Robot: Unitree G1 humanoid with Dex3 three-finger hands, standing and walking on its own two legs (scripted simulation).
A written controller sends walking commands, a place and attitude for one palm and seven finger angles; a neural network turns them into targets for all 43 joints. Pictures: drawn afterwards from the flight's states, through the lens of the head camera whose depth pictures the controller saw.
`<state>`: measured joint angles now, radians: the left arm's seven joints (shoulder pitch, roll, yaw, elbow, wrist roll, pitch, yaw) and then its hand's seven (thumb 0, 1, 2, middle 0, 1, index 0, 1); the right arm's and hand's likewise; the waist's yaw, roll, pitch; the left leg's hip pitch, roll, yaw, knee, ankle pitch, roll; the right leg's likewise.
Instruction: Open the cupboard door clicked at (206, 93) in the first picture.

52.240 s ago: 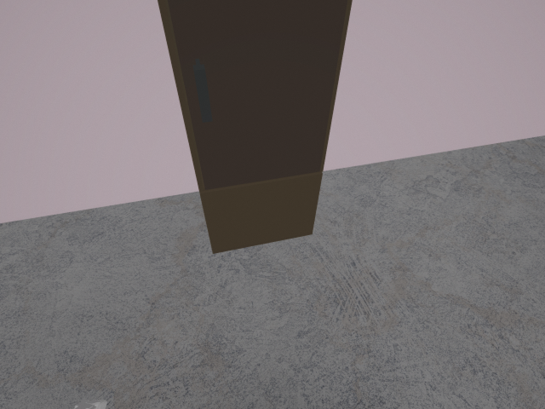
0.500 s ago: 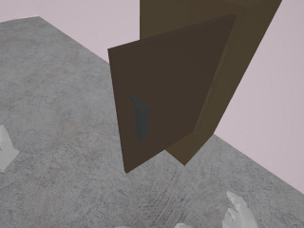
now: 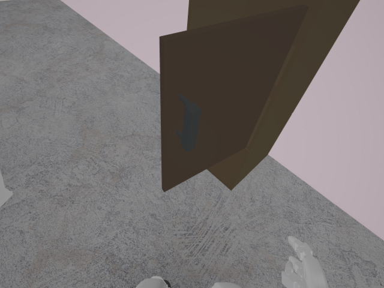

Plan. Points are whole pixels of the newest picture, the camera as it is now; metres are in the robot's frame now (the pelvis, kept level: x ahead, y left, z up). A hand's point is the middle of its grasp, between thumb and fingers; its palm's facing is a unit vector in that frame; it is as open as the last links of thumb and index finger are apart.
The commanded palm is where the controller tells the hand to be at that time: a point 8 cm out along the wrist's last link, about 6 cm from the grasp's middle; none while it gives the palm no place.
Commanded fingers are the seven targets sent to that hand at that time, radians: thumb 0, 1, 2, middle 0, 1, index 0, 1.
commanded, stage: step back with the hand held close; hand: left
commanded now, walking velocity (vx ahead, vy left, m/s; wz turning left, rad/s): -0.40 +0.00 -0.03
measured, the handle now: (185, 123) +0.48 +0.06 +0.05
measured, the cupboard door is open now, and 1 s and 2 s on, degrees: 79 79 79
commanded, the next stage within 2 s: stop stepping back and stand still in 0.18 s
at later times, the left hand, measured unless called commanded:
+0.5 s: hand (10, 278) +0.11 +0.22 +0.18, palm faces +0.34 -0.83 -0.44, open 7.4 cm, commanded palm +0.05 +0.25 +0.19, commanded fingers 0.00 0.90 0.90 -0.20 -0.30 -0.20 -0.30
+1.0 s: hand out of the picture +0.01 +0.25 +0.17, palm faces +0.42 -0.79 -0.45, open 7.4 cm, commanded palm -0.04 +0.28 +0.19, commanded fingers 0.00 0.90 0.90 -0.20 -0.30 -0.20 -0.30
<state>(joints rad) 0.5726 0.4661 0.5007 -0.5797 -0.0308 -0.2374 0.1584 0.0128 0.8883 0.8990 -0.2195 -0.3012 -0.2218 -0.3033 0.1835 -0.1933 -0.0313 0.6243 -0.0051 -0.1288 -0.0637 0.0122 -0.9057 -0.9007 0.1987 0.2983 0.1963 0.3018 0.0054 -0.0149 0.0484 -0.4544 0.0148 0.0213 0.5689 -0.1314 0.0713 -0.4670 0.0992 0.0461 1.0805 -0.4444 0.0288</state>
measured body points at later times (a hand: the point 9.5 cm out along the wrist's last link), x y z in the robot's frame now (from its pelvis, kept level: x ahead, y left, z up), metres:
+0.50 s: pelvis -0.13 -0.02 -0.01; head -0.14 -0.01 +0.44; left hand +0.08 +0.26 +0.20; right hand -0.01 -0.29 -0.08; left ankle -0.01 +0.05 -0.73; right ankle -0.22 -0.12 -0.72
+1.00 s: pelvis -0.20 +0.00 +0.00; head -0.22 +0.00 +0.45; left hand -0.02 +0.29 +0.20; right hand -0.06 -0.25 -0.08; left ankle -0.19 +0.13 -0.73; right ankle -0.20 -0.10 -0.73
